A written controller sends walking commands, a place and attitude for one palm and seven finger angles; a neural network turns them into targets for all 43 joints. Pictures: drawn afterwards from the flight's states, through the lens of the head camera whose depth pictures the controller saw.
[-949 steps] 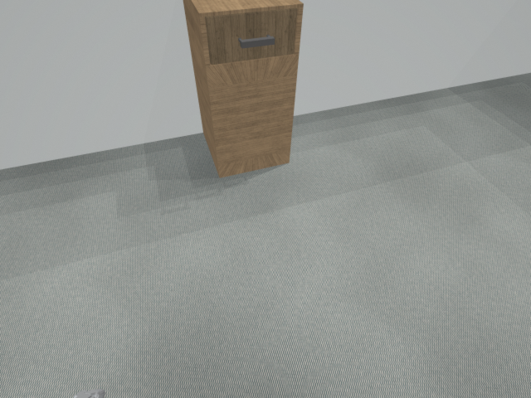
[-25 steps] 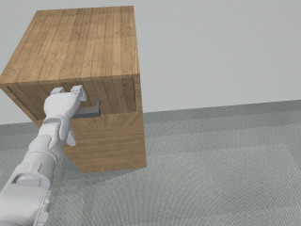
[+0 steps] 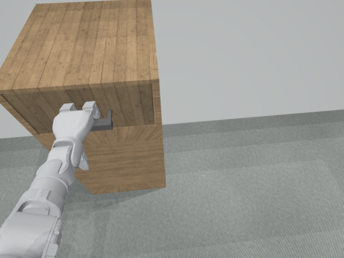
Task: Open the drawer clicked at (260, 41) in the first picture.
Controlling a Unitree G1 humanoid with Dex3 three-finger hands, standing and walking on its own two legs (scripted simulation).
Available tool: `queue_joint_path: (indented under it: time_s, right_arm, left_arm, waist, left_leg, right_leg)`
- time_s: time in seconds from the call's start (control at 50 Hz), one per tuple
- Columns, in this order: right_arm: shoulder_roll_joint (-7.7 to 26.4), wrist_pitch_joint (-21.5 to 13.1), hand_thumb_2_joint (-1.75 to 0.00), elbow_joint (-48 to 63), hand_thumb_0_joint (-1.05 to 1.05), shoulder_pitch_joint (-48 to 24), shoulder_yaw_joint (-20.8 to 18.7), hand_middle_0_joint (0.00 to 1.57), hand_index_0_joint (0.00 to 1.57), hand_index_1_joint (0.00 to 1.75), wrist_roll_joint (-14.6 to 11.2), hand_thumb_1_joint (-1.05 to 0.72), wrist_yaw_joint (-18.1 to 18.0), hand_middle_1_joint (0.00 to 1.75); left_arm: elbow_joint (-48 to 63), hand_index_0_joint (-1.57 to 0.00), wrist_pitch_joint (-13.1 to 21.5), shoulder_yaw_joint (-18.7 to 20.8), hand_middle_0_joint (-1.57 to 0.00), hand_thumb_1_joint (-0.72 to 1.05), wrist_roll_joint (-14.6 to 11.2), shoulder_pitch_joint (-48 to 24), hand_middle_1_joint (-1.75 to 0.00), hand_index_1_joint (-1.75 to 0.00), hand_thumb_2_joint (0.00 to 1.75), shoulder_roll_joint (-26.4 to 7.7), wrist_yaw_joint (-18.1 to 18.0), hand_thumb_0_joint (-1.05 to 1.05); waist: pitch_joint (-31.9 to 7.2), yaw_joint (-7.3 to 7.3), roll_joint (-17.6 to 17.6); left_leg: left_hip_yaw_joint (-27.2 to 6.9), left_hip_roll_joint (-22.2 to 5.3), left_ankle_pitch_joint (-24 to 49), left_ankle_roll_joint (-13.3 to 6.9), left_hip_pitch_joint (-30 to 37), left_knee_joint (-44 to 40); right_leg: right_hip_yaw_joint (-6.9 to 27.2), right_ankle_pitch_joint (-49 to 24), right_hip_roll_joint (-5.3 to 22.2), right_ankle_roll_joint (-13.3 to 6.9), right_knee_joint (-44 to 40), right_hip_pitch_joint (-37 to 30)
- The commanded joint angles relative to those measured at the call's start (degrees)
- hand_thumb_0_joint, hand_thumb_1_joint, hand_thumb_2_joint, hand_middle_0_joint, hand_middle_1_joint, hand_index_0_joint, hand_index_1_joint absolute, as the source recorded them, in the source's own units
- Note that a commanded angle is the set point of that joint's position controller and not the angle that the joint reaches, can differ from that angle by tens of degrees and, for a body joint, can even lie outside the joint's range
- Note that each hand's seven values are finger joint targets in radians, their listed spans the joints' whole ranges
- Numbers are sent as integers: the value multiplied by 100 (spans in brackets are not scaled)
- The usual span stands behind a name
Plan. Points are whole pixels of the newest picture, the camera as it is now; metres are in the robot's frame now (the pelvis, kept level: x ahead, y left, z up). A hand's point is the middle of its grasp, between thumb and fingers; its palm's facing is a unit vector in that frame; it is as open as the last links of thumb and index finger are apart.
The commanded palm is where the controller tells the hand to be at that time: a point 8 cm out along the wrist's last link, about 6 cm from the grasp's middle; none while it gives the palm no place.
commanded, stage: lower the fingers behind the handle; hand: left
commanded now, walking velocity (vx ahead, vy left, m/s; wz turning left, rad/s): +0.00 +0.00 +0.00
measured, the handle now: (88, 119) +0.48 +0.25 -0.01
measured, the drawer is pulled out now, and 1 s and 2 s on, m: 0.00 0.00 0.00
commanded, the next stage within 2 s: close the thumb around the handle in 0.96 s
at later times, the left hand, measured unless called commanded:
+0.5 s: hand (89, 141) +0.42 +0.23 -0.03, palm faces -0.08 -0.04 -1.00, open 14.0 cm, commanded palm +0.40 +0.23 +0.02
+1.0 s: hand (89, 141) +0.42 +0.24 -0.03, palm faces -0.06 -0.04 -1.00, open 13.8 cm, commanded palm +0.40 +0.23 +0.02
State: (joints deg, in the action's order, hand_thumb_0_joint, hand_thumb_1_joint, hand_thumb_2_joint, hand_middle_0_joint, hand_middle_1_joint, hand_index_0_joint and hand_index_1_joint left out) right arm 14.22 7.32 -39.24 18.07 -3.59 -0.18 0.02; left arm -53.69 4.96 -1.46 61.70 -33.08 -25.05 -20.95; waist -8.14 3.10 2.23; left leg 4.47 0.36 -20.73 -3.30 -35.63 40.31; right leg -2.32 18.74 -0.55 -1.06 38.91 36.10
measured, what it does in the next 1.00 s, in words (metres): stands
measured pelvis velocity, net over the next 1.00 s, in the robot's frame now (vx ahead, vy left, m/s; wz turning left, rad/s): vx -0.01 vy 0.00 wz -0.01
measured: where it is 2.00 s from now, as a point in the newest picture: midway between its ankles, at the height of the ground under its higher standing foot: outside the picture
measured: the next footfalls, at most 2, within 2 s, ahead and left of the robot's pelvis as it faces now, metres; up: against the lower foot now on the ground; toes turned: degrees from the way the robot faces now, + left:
none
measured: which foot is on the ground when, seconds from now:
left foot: down 0.00-1.00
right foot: down 0.00-1.00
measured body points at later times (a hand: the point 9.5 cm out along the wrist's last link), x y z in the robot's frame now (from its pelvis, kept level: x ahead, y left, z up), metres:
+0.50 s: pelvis -0.01 +0.00 -0.01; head +0.08 +0.00 +0.43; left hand +0.42 +0.23 +0.02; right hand +0.03 -0.27 -0.14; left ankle -0.02 +0.08 -0.71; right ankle -0.01 -0.11 -0.71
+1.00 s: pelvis -0.01 +0.00 -0.02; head +0.08 +0.00 +0.42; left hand +0.42 +0.24 +0.02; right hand +0.03 -0.27 -0.15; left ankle -0.02 +0.08 -0.71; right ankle -0.01 -0.11 -0.71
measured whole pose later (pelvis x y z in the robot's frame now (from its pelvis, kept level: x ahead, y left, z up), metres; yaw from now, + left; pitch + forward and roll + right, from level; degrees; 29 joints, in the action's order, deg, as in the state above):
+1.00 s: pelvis -0.01 +0.00 -0.02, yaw -1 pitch +20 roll -1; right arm 14.2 7.1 -39.2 18.6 -2.8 0.5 0.0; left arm -57.8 4.3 -0.6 63.1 -35.4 -24.9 -24.6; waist -9.7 4.4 2.2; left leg 4.5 -0.4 -23.2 -3.5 -44.3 47.8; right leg -2.3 20.6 -1.0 -1.1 45.6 44.6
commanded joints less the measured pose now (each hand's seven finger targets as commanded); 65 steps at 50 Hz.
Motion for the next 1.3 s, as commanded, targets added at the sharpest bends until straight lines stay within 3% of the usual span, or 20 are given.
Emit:
queue_joint_path:
  time_s: [0.0, 0.08, 0.12, 0.18, 0.22, 0.26, 0.32, 0.38, 0.42, 0.48, 0.52, 0.58, 0.68, 0.72, 0.78, 0.82, 0.9, 1.04, 1.16, 1.28]
  right_arm:
    - [894, -129, -90, 441, 0, 481, -312, 20, 20, 30, 50, -90, -57, 30]
    - [892, -122, -90, 444, 0, 482, -296, 20, 20, 30, 40, -90, -50, 30]
    - [905, -107, -90, 445, 0, 501, -289, 20, 20, 30, 42, -90, -53, 30]
    - [881, -105, -90, 472, 0, 485, -273, 20, 20, 30, 31, -90, -52, 30]
    - [910, -105, -90, 486, 0, 528, -259, 20, 20, 30, 31, -90, -65, 30]
    - [882, -116, -90, 493, 0, 536, -276, 20, 20, 30, 40, -90, -62, 30]
    - [912, -116, -90, 468, 0, 591, -267, 20, 20, 30, 62, -90, -70, 30]
    - [891, -135, -90, 459, 0, 593, -273, 20, 20, 30, 74, -90, -67, 30]
    - [926, -129, -90, 428, 0, 645, -276, 20, 20, 30, 100, -90, -65, 30]
    - [892, -150, -90, 403, 0, 660, -302, 20, 20, 30, 128, -90, -47, 30]
    - [912, -138, -90, 351, 0, 669, -307, 20, 20, 30, 146, -90, -33, 30]
    - [903, -121, -90, 341, 0, 653, -306, 20, 20, 30, 131, -90, -19, 30]
    - [933, -98, -90, 338, 0, 651, -260, 20, 20, 30, 96, -90, -54, 30]
    - [929, -103, -90, 349, 0, 644, -265, 20, 20, 30, 95, -90, -63, 30]
    - [906, -104, -90, 388, 0, 623, -252, 20, 20, 30, 81, -90, -76, 30]
    - [935, -110, -90, 391, 0, 633, -238, 20, 20, 30, 87, -90, -91, 30]
    - [922, -115, -90, 402, 0, 617, -232, 20, 20, 30, 88, -90, -95, 30]
    - [927, -128, -90, 371, 0, 662, -269, 20, 20, 30, 99, -90, -66, 30]
    - [951, -122, -90, 365, 0, 674, -232, 20, 20, 30, 71, -90, -93, 30]
    - [941, -127, -90, 410, 0, 701, -236, 20, 20, 30, 82, -90, -107, 30]
  left_arm:
    - [914, -30, -12, 326, -30, -50, -10, -2116, -120, -120, 30, -1128, -310, 0]
    - [711, -30, -102, 184, -30, -50, 29, -2086, -120, -120, 30, -998, -317, 0]
    - [687, -30, -113, 302, -30, -50, 29, -2053, -120, -120, 30, -1145, -320, 0]
    - [531, -30, -157, 104, -30, -50, 36, -1976, -120, -120, 30, -901, -295, 0]
    - [493, -30, -147, 247, -30, -50, 62, -1951, -120, -120, 30, -1093, -298, 0]
    - [593, -30, -108, 91, -30, -50, 66, -2067, -120, -120, 30, -883, -311, 0]
    - [487, -30, -67, 342, -30, -50, 76, -1998, -120, -120, 30, -1177, -356, 0]
    - [436, -30, -72, 203, -30, -50, 112, -2062, -120, -120, 30, -991, -431, 0]
    - [495, -30, -37, 468, -30, -50, 137, -2109, -120, -120, 30, -1315, -497, 0]
    - [570, -30, -14, 323, -30, -50, 170, -2209, -120, -120, 30, -1083, -604, 0]
    - [479, -30, -28, 493, -30, -50, 176, -2059, -120, -120, 30, -1241, -669, 0]
    - [466, -30, -167, 301, -30, -50, 168, -2188, -120, -120, 30, -1043, -715, 0]
    - [352, -30, -338, 357, -30, -50, 91, -2288, -120, -120, 30, -1218, -644, 0]
    - [438, -30, -306, 389, -30, -50, 103, -2256, -120, -120, 30, -1245, -608, 0]
    - [384, -30, -262, 275, -30, -50, 52, -2057, -120, -120, 30, -1057, -525, 0]
    - [400, -30, -188, 452, -30, -50, 64, -2052, -120, -120, 30, -1305, -502, 0]
    - [344, -30, -140, 425, -30, -50, 77, -2006, -120, -120, 30, -1249, -510, 0]
    - [393, -30, -173, 460, -30, -50, 94, -2133, -120, -120, 30, -1283, -627, 0]
    - [182, -32, -333, 304, -32, -16, 85, -2349, -124, -124, 44, -1241, -572, 0]
    - [285, -35, -229, 439, -35, 17, 13, -2085, -127, -127, 59, -1341, -419, 0]
  waist:
    - [-1955, 115, 3]
    - [-1842, 140, -23]
    - [-1948, 119, -70]
    - [-1700, 163, -88]
    - [-1809, 111, -161]
    - [-1833, 154, -56]
    - [-1939, 116, -82]
    - [-1870, 166, -13]
    - [-2133, 110, -8]
    - [-2256, 173, 131]
    - [-2361, 145, 62]
    - [-2220, 211, 90]
    - [-2119, 218, -48]
    - [-2219, 165, 134]
    - [-2032, 196, -101]
    - [-2030, 143, -111]
    - [-1916, 160, -100]
    - [-2164, 171, 13]
    - [-1970, 277, -47]
    - [-2228, 148, -48]
  left_leg:
    - [-437, -14, 2554, 81, 1340, -169]
    - [-407, -3, 2276, 80, 1154, -138]
    - [-382, 11, 2285, 58, 1080, -95]
    - [-373, 16, 2105, 64, 925, -78]
    - [-396, 23, 2083, 61, 833, -58]
    - [-392, 17, 2043, 65, 879, -7]
    - [-398, 28, 1966, 52, 737, 74]
    - [-380, 29, 1882, 55, 624, 161]
    - [-394, 33, 2024, 52, 600, 254]
    - [-427, 12, 2088, 75, 662, 364]
    - [-447, 0, 2182, 83, 654, 441]
    - [-432, -4, 2134, 91, 603, 436]
    - [-412, 24, 1876, 58, 459, 333]
    - [-448, 1, 2020, 74, 669, 310]
    - [-400, 5, 1887, 48, 536, 292]
    - [-416, 6, 1871, 44, 481, 274]
    - [-413, 22, 1811, 41, 378, 294]
    - [-418, 8, 1946, 67, 521, 385]
    - [-421, 24, 1742, 54, 400, 361]
    - [-379, 28, 1930, 41, 464, 391]
  right_leg:
    - [134, -1753, -210, -182, -230, -707]
    - [132, -1631, -208, -178, -199, -596]
    - [167, -1730, -207, -170, -163, -688]
    - [141, -1600, -210, -174, -167, -540]
    - [154, -1587, -211, -172, -95, -580]
    - [148, -1526, -212, -175, -80, -457]
    - [161, -1488, -218, -172, 11, -442]
    - [158, -1434, -220, -174, 62, -270]
    - [180, -1561, -224, -171, 179, -335]
    - [149, -1535, -239, -173, 272, -140]
    - [140, -1586, -252, -165, 347, -115]
    - [126, -1576, -253, -165, 321, -52]
    - [143, -1475, -244, -144, 234, -224]
    - [138, -1488, -246, -160, 239, -186]
    - [136, -1454, -247, -145, 172, -242]
    - [157, -1472, -235, -148, 191, -295]
    - [152, -1428, -235, -162, 197, -230]
    - [129, -1458, -246, -148, 284, -129]
    - [125, -1318, -247, -141, 230, -52]
    - [162, -1561, -250, -138, 252, -298]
